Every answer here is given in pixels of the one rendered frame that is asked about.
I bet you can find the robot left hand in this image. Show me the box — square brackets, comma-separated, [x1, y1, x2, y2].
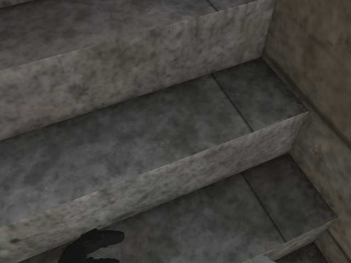
[58, 228, 124, 263]

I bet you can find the right robot shin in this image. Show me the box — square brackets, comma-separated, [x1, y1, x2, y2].
[253, 255, 269, 260]

